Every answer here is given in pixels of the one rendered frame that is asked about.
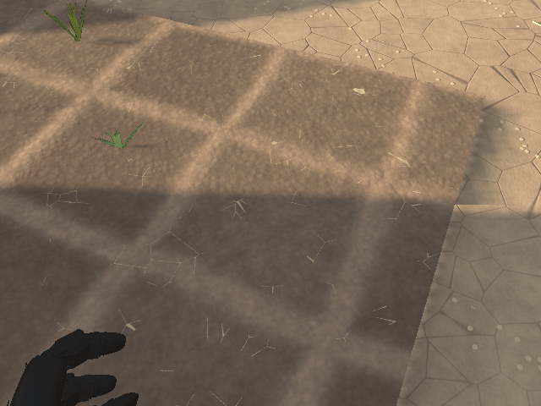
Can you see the left robot hand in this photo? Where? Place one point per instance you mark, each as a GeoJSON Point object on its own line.
{"type": "Point", "coordinates": [45, 381]}

